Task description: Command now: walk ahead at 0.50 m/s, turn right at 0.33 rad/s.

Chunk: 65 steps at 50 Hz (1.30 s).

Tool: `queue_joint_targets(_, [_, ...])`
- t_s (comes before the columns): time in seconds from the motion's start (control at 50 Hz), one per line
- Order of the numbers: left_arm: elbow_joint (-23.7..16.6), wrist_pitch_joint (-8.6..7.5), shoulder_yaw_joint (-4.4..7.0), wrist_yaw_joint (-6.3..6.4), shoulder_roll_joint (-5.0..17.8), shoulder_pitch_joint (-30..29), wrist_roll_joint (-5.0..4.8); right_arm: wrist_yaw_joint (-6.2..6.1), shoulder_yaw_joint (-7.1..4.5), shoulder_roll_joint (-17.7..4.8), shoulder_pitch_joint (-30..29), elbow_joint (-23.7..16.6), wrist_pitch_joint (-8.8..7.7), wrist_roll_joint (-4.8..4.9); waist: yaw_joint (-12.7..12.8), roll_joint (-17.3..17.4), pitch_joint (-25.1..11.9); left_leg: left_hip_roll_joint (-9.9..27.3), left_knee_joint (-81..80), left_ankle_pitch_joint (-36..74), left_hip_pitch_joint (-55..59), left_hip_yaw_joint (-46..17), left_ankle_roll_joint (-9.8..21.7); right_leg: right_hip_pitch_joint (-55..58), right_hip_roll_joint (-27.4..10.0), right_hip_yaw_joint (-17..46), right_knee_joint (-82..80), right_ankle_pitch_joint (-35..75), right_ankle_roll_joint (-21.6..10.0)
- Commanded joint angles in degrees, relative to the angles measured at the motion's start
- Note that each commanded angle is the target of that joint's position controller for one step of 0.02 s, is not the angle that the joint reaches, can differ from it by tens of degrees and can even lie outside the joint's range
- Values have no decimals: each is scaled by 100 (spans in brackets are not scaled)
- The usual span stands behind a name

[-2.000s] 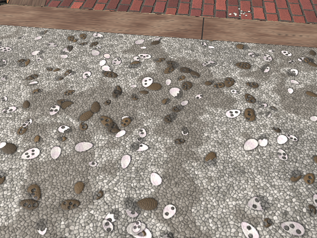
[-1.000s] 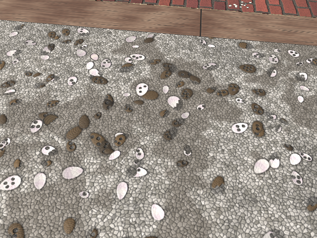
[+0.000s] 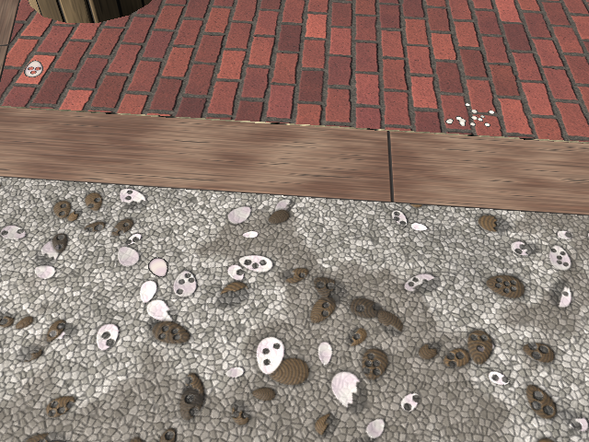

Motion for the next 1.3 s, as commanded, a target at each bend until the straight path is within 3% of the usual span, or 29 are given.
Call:
queue_joint_targets(0.02, [-481, -67, -44, -26, 118, -664, -6, -65, -82, -631, 274, -170, -88, -1, -69, 579, 460, 1622, -436, 2470, -248, -308, 340, 59, 146, -379, -643, 347, -94])
queue_joint_targets(0.08, [-645, -96, -36, -40, 163, -890, 23, -136, -96, -715, 411, -97, -54, -31, -82, 590, 481, 1803, -34, 3361, 363, -69, 313, 134, 289, -615, -1080, -67, -310])
queue_joint_targets(0.12, [-619, -107, 20, -15, 248, -615, 40, -190, -128, -860, 290, -120, -19, -41, 108, 712, 245, 1875, 670, 5052, 643, 132, 257, 614, 589, -847, -1205, -594, -534])
queue_joint_targets(0.16, [-363, -134, 142, 22, 442, 320, 56, -209, -177, -1020, 163, -174, 68, -65, 495, 819, -318, 1894, 2170, 5993, 670, 290, 215, 1608, 987, -1000, -1393, -1036, -813])
queue_joint_targets(0.18, [-123, -170, 249, 43, 630, 1130, 113, -192, -190, -1070, 71, -256, 105, -29, 870, 702, -732, 1802, 3401, 5304, 88, 400, 102, 2752, 1001, -776, -1829, -841, -1014])
queue_joint_targets(0.2, [-21, -178, 424, 107, 1160, 1890, 189, -149, -154, -938, -26, -507, 88, 7, 1172, 120, -1336, 1570, 5270, 3109, -1220, 465, -54, 4122, -191, 795, -1970, -1189, -1418])
queue_joint_targets(0.22, [-141, -94, 524, 109, 1559, 1649, 76, -21, -125, -574, 92, -859, 32, 132, 717, -1245, -1767, 100, 7342, -1703, -3601, -60, -355, 5499, -1599, 4156, -2841, -971, -2376])
queue_joint_targets(0.24, [-146, -20, 499, 112, 1463, 1466, -50, 13, -172, -925, -523, -992, -22, 30, 746, -136, -1365, 502, 7409, -1271, -4315, -1030, -253, 5229, -1411, 3748, -3032, -939, -2215])
queue_joint_targets(0.28, [-169, -42, 358, 145, 913, 926, -59, 26, -149, -826, -856, -1108, -118, 67, 357, 535, -266, 954, 6479, -508, -4146, -1026, -271, 3784, -1036, 2487, -3257, 58, -1735])
queue_joint_targets(0.34, [-226, -198, 269, 201, 781, 742, -138, -14, -146, -684, -654, -1137, 216, -141, -47, 415, -139, 1033, 5715, -620, -3262, -974, -571, 2808, -482, 1410, -3105, 2771, -1435])
queue_joint_targets(0.4, [-226, -226, 319, 193, 1064, 992, -125, -14, -130, -635, -860, -1317, 393, -126, -56, 172, -268, 891, 5118, -275, -3330, -784, -750, 2734, -157, 1004, -2874, 4051, -1245])
queue_joint_targets(0.58, [-328, 33, 268, 343, 999, 1656, -67, -22, -21, -802, -2174, -1899, 456, -17, 541, -232, -396, 647, 3380, 736, -3733, -770, -623, 3791, -90, 1272, -2366, 4084, -586])
queue_joint_targets(0.68, [-443, 35, 255, 387, 1091, 1276, -21, -98, -52, -1027, -1397, -1653, 326, -7, 170, -252, -383, 360, 2004, 446, -2275, -785, -217, 3666, -116, 1491, -1526, 4380, -440])
queue_joint_targets(0.7, [-472, -4, 243, 372, 1114, 1100, -101, -133, -63, -1041, -973, -1529, 257, -34, -127, -88, -474, 459, 1255, 1357, -1517, -845, -95, 3445, 51, 1413, -999, 4034, -314])
queue_joint_targets(0.72, [-662, -75, 167, 347, 942, 1092, -164, -184, -101, -1305, -533, -1499, 177, -73, -234, 502, -1023, 1494, 1351, 3976, -298, -1791, 206, 2794, 400, 1235, -7, 2164, -145])
queue_joint_targets(0.74, [-559, -25, 144, 367, 589, 1996, -271, -162, -133, -1581, -705, -1614, 246, 14, 187, 1645, -1600, 3024, 1628, 7116, 562, -3305, 1354, 1862, 1490, 653, 1537, -3126, 89])
queue_joint_targets(0.76, [-377, 101, 192, 398, 934, 2067, -73, -95, -63, -1271, -716, -1611, 320, 146, 201, 1039, -1707, 3062, 1388, 6285, -7, -3684, 1616, 1751, 1386, 787, 2020, -3619, 59])
queue_joint_targets(0.78, [-298, 183, 207, 387, 959, 1732, 6, -73, 28, -965, -1061, -1653, 332, 128, 259, 536, -1060, 2675, 1181, 5030, -597, -3152, 1439, 1681, 1214, 936, 2175, -3256, 105])
queue_joint_targets(0.82, [-319, 313, 153, 327, 808, 1355, 1, -106, 156, -689, -1566, -1689, 390, 27, 389, 634, -499, 1990, 663, 3129, -1362, -2306, 871, 1828, 930, 878, 1448, -2792, 239])
queue_joint_targets(0.86, [-183, 432, 87, 271, 682, 1501, -16, -122, 149, -810, -1630, -1586, 431, -37, 473, 1043, -451, 1518, 485, 2286, -1713, -1758, 602, 2301, 940, 532, 745, -2583, 372])
queue_joint_targets(0.94, [-67, 523, -6, 329, 599, 1165, -47, -103, 80, -1073, -1305, -1362, 484, -17, 251, 1070, -510, 1521, 304, 624, -1542, -1926, 580, 2538, 817, 218, -594, -2490, 381])
queue_joint_targets(1.02, [164, 369, -34, 242, 667, 1488, 16, -38, -121, -1429, -1161, -1215, 718, 56, 389, 1221, -301, 1520, -329, -2554, -2189, -2299, 427, 3167, 926, -337, -1446, -2245, 45])
queue_joint_targets(1.06, [347, 260, -87, 245, 534, 1822, 56, -37, -143, -1267, -1385, -1252, 793, 114, 603, 975, 104, 1293, -218, -2887, -2923, -2074, 126, 3804, 873, -296, -2373, -2100, -309])
queue_joint_targets(1.08, [445, 194, -86, 288, 653, 2111, 114, -18, -114, -1036, -1654, -1375, 782, 128, 728, 407, 323, 973, 517, -2628, -3441, -1703, -113, 4055, 395, 437, -3191, -2759, -558])
queue_joint_targets(1.1, [524, 141, 4, 335, 1065, 2407, 63, 19, -26, -636, -2030, -1626, 717, 207, 857, -912, 313, 273, 2084, -1958, -4194, -816, -366, 4151, -876, 2386, -4120, -4339, -990])
queue_joint_targets(1.12, [513, 107, 114, 343, 1311, 1944, 22, 43, -67, -846, -2238, -1721, 669, 82, 701, -1069, 977, 307, 3050, -988, -4377, -742, -357, 3276, -1605, 3270, -4665, -4637, -1251])
queue_joint_targets(1.14, [359, 32, 58, 359, 1053, 1441, 8, 98, -122, -1010, -2067, -1634, 615, 33, 363, -454, 992, 519, 3454, -474, -4187, -1043, -325, 3091, -1378, 2920, -4693, -4066, -1119])
queue_joint_targets(1.18, [304, -111, 76, 335, 1021, 1187, -49, 206, -181, -1063, -1532, -1372, 525, -78, 88, -311, 524, 540, 3831, -139, -3969, -922, -360, 3474, -875, 2051, -4523, -2880, -830])
queue_joint_targets(1.3, [633, -279, 45, 291, 827, 2074, -16, 264, -85, -746, -2385, -1640, 462, -69, 545, -482, 555, 723, 3254, 67, -3977, -520, -543, 3707, -664, 1324, -4215, -1639, -907])
Next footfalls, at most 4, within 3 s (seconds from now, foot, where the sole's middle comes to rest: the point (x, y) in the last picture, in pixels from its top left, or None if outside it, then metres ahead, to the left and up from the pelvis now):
0.18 right None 0.26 -0.10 -0.78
0.72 left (305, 436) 0.51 -0.02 -0.78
1.08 right None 0.34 -0.16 -0.78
1.46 left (298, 385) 0.62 -0.01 -0.78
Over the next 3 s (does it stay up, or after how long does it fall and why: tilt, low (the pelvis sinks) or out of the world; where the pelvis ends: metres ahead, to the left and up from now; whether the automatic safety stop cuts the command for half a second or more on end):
stays up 0.83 -0.22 -0.01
